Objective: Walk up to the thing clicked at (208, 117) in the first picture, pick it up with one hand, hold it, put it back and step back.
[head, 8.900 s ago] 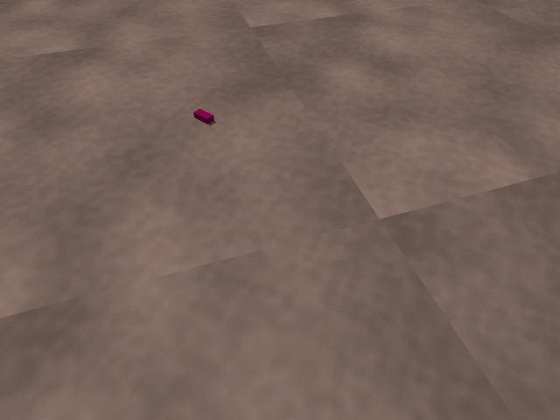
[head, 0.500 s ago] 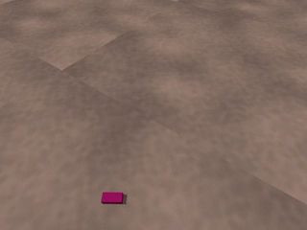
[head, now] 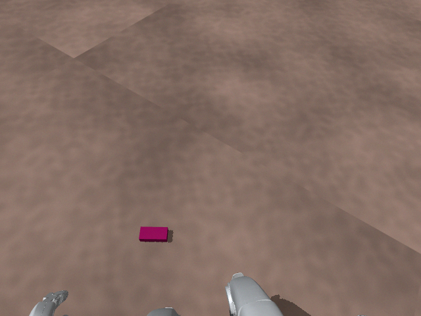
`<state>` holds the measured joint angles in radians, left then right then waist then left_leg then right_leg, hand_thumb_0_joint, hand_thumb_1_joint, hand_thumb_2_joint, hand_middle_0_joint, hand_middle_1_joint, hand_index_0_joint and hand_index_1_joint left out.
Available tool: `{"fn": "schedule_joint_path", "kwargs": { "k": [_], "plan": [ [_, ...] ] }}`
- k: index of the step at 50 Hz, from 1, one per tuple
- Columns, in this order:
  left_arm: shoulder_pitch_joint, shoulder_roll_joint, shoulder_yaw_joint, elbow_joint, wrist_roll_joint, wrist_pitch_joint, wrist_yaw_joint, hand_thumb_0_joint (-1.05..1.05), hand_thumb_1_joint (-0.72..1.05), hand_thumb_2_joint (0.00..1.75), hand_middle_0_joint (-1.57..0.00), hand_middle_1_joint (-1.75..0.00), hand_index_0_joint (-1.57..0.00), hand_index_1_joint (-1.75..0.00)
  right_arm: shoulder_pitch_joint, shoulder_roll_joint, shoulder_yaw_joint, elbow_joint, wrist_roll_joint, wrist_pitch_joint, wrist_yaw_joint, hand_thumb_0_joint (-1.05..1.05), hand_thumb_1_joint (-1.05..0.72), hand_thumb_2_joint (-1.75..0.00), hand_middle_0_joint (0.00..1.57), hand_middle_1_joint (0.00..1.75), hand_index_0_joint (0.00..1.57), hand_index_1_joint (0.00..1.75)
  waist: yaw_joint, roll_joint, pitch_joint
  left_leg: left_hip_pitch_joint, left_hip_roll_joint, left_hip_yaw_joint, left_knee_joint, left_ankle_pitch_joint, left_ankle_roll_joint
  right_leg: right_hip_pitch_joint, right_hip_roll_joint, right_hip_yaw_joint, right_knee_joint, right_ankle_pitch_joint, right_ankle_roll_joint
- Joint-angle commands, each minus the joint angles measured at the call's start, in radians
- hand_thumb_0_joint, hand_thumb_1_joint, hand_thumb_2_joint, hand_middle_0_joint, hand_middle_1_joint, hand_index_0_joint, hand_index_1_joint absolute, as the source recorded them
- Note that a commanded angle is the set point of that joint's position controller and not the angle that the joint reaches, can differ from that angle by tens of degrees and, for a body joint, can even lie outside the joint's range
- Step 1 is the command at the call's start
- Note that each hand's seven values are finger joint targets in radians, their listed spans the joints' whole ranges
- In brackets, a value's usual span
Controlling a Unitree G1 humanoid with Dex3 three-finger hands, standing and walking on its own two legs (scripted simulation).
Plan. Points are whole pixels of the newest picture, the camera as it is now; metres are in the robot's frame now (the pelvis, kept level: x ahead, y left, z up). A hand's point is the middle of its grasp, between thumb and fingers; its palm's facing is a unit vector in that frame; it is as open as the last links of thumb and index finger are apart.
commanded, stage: walk up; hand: left
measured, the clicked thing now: (153, 234) +0.50 +0.21 -0.73
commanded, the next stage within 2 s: none
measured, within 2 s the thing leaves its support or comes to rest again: neither
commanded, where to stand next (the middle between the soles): +0.10 -0.05 m, yaw -1 degrees
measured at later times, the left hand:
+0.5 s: hand (105, 310) +0.15 +0.20 -0.10, palm faces -0.12 -0.91 -0.41, open 7.4 cm
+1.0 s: hand out of the picture +0.11 +0.23 -0.14, palm faces -0.06 -0.93 -0.37, open 7.4 cm
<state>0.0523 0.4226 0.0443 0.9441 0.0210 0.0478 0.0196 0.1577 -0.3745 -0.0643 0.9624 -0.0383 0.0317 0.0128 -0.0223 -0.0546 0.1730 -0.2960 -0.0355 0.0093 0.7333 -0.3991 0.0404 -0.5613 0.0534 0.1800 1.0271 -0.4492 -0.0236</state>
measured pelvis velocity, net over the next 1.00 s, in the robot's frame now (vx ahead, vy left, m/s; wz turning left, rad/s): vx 0.02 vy -0.04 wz -0.04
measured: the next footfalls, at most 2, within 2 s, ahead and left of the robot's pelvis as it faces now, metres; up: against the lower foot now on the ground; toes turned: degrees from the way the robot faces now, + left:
right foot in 0.32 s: +0.06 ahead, -0.17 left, +0.00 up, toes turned -3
left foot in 0.68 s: +0.14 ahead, +0.08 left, +0.00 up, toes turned -4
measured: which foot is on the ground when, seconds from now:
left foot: down 0.00-0.34, up 0.36-0.66, down 0.68-1.00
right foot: up 0.00-0.30, down 0.32-1.00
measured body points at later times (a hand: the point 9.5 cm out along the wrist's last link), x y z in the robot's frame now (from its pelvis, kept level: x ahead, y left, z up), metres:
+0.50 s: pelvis +0.02 -0.06 +0.02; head +0.02 -0.08 +0.47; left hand +0.16 +0.24 -0.07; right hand +0.02 -0.39 -0.11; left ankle +0.05 +0.09 -0.66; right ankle +0.03 -0.17 -0.71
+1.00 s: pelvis +0.02 -0.04 +0.01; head +0.05 -0.04 +0.46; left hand +0.11 +0.27 -0.12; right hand +0.14 -0.34 -0.11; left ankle +0.10 +0.08 -0.71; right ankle +0.02 -0.17 -0.71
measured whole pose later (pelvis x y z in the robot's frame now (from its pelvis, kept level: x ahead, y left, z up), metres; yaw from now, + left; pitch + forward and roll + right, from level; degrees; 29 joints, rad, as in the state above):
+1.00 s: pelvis +0.02 -0.04 +0.01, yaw -2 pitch -3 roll -1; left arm 0.13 0.38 0.00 1.02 0.00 0.00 0.00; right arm 0.06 -0.38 -0.02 0.98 0.00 0.01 0.02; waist 0.02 0.01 0.12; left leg -0.35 0.00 -0.03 0.61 -0.21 0.00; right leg -0.24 -0.02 0.00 0.63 -0.33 0.02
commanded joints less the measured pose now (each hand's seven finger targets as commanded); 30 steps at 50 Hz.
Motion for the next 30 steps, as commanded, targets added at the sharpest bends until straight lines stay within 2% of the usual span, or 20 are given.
{"fn": "schedule_joint_path", "kwargs": {
  "k": [1, 3, 5, 7, 8, 9, 11, 12, 13, 14, 15, 16, 17, 18, 19, 20, 21, 25, 27, 30],
  "plan": [
    [0.05, 0.2, 0.064, -0.049, 0.003, -0.03, -0.01, 0.0, 0.9, 0.9, -0.2, -0.3, -0.2, -0.3, -0.019, -0.283, -0.073, -0.086, -0.001, -0.084, -0.034, 0.0, -0.9, -0.9, 0.2, 0.3, 0.2, 0.3, 0.015, 0.134, -0.183, 0.193, 0.277, -0.319, -0.322, 0.212, 0.089, 0.009, -0.034, 0.002, -0.03, 0.032, 0.022],
    [0.008, 0.187, 0.058, -0.079, 0.011, -0.04, -0.025, 0.0, 0.9, 0.9, -0.2, -0.3, -0.2, -0.3, 0.069, -0.285, -0.075, -0.072, -0.007, -0.095, -0.032, 0.0, -0.9, -0.9, 0.2, 0.3, 0.2, 0.3, -0.034, 0.168, -0.192, 0.321, 0.288, -0.333, -0.345, 0.159, 0.1, -0.015, -0.036, -0.033, -0.146, 0.008, 0.032],
    [-0.03, 0.202, 0.061, -0.112, 0.018, -0.051, -0.034, 0.0, 0.9, 0.9, -0.2, -0.3, -0.2, -0.3, 0.162, -0.322, -0.091, -0.064, -0.007, -0.098, -0.029, 0.0, -0.9, -0.9, 0.2, 0.3, 0.2, 0.3, -0.075, 0.197, -0.15, 0.391, 0.323, -0.375, -0.371, 0.179, 0.124, -0.071, -0.025, -0.059, -0.184, -0.048, 0.025],
    [-0.023, 0.205, 0.059, -0.117, 0.016, -0.059, -0.039, 0.0, 0.9, 0.9, -0.2, -0.3, -0.2, -0.3, 0.194, -0.332, -0.097, -0.077, 0.0, -0.102, -0.024, 0.0, -0.9, -0.9, 0.2, 0.3, 0.2, 0.3, -0.08, 0.209, -0.128, 0.422, 0.348, -0.387, -0.397, 0.169, 0.153, -0.099, -0.036, -0.068, -0.193, -0.065, 0.016],
    [-0.02, 0.205, 0.059, -0.117, 0.014, -0.064, -0.044, 0.0, 0.9, 0.9, -0.2, -0.3, -0.2, -0.3, 0.209, -0.333, -0.099, -0.084, 0.002, -0.103, -0.021, 0.0, -0.9, -0.9, 0.2, 0.3, 0.2, 0.3, -0.085, 0.213, -0.122, 0.422, 0.346, -0.381, -0.408, 0.165, 0.154, -0.093, -0.04, -0.079, -0.208, -0.078, 0.009],
    [0.0, 0.199, 0.059, -0.113, 0.013, -0.071, -0.05, 0.0, 0.9, 0.9, -0.2, -0.3, -0.2, -0.3, 0.195, -0.334, -0.099, -0.095, 0.004, -0.104, -0.015, 0.0, -0.9, -0.9, 0.2, 0.3, 0.2, 0.3, -0.072, 0.225, -0.122, 0.395, 0.354, -0.359, -0.414, 0.123, 0.184, -0.057, -0.06, -0.097, -0.237, -0.081, 0.005],
    [0.033, 0.185, 0.058, -0.11, 0.009, -0.087, -0.06, 0.0, 0.9, 0.9, -0.2, -0.3, -0.2, -0.3, 0.177, -0.326, -0.094, -0.115, 0.003, -0.102, -0.004, 0.0, -0.9, -0.9, 0.2, 0.3, 0.2, 0.3, -0.058, 0.246, -0.124, 0.344, 0.338, -0.289, -0.406, 0.157, 0.191, 0.038, -0.074, -0.155, -0.325, -0.065, 0.001],
    [0.05, 0.181, 0.059, -0.106, 0.007, -0.094, -0.062, 0.0, 0.9, 0.9, -0.2, -0.3, -0.2, -0.3, 0.169, -0.317, -0.088, -0.125, 0.002, -0.098, 0.0, 0.0, -0.9, -0.9, 0.2, 0.3, 0.2, 0.3, -0.051, 0.244, -0.121, 0.295, 0.312, -0.248, -0.391, 0.217, 0.18, 0.104, -0.06, -0.182, -0.363, -0.042, 0.0],
    [0.103, 0.162, 0.06, -0.094, 0.002, -0.1, -0.059, 0.0, 0.9, 0.9, -0.2, -0.3, -0.2, -0.3, 0.131, -0.309, -0.082, -0.138, 0.007, -0.092, 0.004, 0.0, -0.9, -0.9, 0.2, 0.3, 0.2, 0.3, -0.012, 0.253, -0.123, 0.227, 0.302, -0.199, -0.345, 0.306, 0.162, 0.207, -0.061, -0.194, -0.461, 0.022, -0.009],
    [0.152, 0.154, 0.061, -0.07, 0.002, -0.107, -0.054, 0.0, 0.9, 0.9, -0.2, -0.3, -0.2, -0.3, 0.106, -0.292, -0.07, -0.149, 0.013, -0.083, 0.006, 0.0, -0.9, -0.9, 0.2, 0.3, 0.2, 0.3, 0.016, 0.216, -0.13, 0.13, 0.251, -0.118, -0.277, 0.371, 0.129, 0.341, -0.027, -0.239, -0.563, 0.133, -0.012],
    [0.223, 0.152, 0.066, -0.045, -0.001, -0.111, -0.045, 0.0, 0.9, 0.9, -0.2, -0.3, -0.2, -0.3, 0.095, -0.252, -0.053, -0.161, 0.023, -0.075, 0.006, 0.0, -0.9, -0.9, 0.2, 0.3, 0.2, 0.3, 0.052, 0.176, -0.161, 0.057, 0.202, -0.056, -0.171, 0.404, 0.082, 0.495, -0.013, -0.243, -0.647, 0.238, -0.02],
    [0.295, 0.198, 0.084, -0.03, 0.005, -0.115, -0.032, 0.0, 0.9, 0.9, -0.2, -0.3, -0.2, -0.3, 0.09, -0.189, -0.029, -0.178, 0.035, -0.073, 0.004, 0.0, -0.9, -0.9, 0.2, 0.3, 0.2, 0.3, 0.089, 0.043, -0.21, -0.08, 0.141, -0.011, 0.007, 0.308, 0.037, 0.639, -0.093, -0.099, -0.667, 0.229, -0.033],
    [0.309, 0.295, 0.1, -0.049, 0.011, -0.122, -0.02, 0.0, 0.9, 0.9, -0.2, -0.3, -0.2, -0.3, 0.087, -0.13, -0.008, -0.208, 0.041, -0.069, 0.001, 0.0, -0.9, -0.9, 0.2, 0.3, 0.2, 0.3, 0.094, -0.192, -0.195, -0.318, 0.003, 0.03, 0.197, -0.099, -0.023, 0.671, -0.363, 0.336, -0.789, 0.084, -0.127],
    [0.254, 0.338, 0.103, -0.073, 0.008, -0.116, -0.024, 0.0, 0.9, 0.9, -0.2, -0.3, -0.2, -0.3, 0.077, -0.223, -0.038, -0.182, 0.032, -0.053, -0.014, 0.0, -0.9, -0.9, 0.2, 0.3, 0.2, 0.3, 0.091, -0.083, -0.132, -0.293, 0.038, -0.11, 0.306, -0.209, -0.016, 0.512, -0.466, 0.412, -0.803, -0.041, -0.246],
    [0.213, 0.311, 0.096, -0.09, -0.005, -0.114, -0.023, 0.0, 0.9, 0.9, -0.2, -0.3, -0.2, -0.3, 0.121, -0.25, -0.047, -0.156, 0.037, -0.049, -0.014, 0.0, -0.9, -0.9, 0.2, 0.3, 0.2, 0.3, 0.065, -0.017, -0.086, -0.292, 0.048, -0.158, 0.35, -0.166, -0.015, 0.47, -0.438, 0.339, -0.79, -0.06, -0.256],
    [0.183, 0.28, 0.086, -0.099, -0.01, -0.115, -0.019, 0.0, 0.9, 0.9, -0.2, -0.3, -0.2, -0.3, 0.145, -0.253, -0.046, -0.138, 0.039, -0.049, -0.009, 0.0, -0.9, -0.9, 0.2, 0.3, 0.2, 0.3, 0.048, 0.002, -0.05, -0.301, 0.06, -0.179, 0.336, -0.105, -0.011, 0.445, -0.386, 0.254, -0.787, -0.052, -0.231],
    [0.157, 0.261, 0.078, -0.11, -0.01, -0.118, -0.015, 0.0, 0.9, 0.9, -0.2, -0.3, -0.2, -0.3, 0.173, -0.251, -0.047, -0.121, 0.039, -0.051, -0.006, 0.0, -0.9, -0.9, 0.2, 0.3, 0.2, 0.3, 0.028, -0.006, -0.038, -0.286, 0.07, -0.185, 0.297, -0.056, -0.015, 0.425, -0.334, 0.166, -0.782, -0.031, -0.186],
    [0.099, 0.214, 0.066, -0.133, -0.002, -0.125, -0.012, 0.0, 0.9, 0.9, -0.2, -0.3, -0.2, -0.3, 0.237, -0.216, -0.039, -0.074, 0.029, -0.04, 0.003, 0.0, -0.9, -0.9, 0.2, 0.3, 0.2, 0.3, 0.012, -0.071, -0.059, -0.105, 0.06, -0.137, 0.177, 0.008, -0.054, 0.274, -0.287, -0.021, -0.742, 0.235, -0.168],
    [0.066, 0.212, 0.062, -0.136, -0.002, -0.116, -0.011, 0.0, 0.9, 0.9, -0.2, -0.3, -0.2, -0.3, 0.201, -0.197, -0.033, -0.074, 0.029, -0.036, 0.003, 0.0, -0.9, -0.9, 0.2, 0.3, 0.2, 0.3, 0.015, -0.112, -0.061, -0.023, 0.065, -0.093, 0.047, 0.024, -0.057, 0.227, -0.284, -0.065, -0.701, 0.335, -0.152],
    [0.034, 0.226, 0.059, -0.129, -0.016, -0.094, -0.007, 0.0, 0.9, 0.9, -0.2, -0.3, -0.2, -0.3, 0.145, -0.21, -0.036, -0.072, 0.029, -0.034, -0.003, 0.0, -0.9, -0.9, 0.2, 0.3, 0.2, 0.3, 0.018, -0.138, -0.097, 0.029, 0.048, -0.023, -0.016, 0.085, -0.052, 0.238, -0.295, -0.066, -0.599, 0.546, -0.147]
  ]
}}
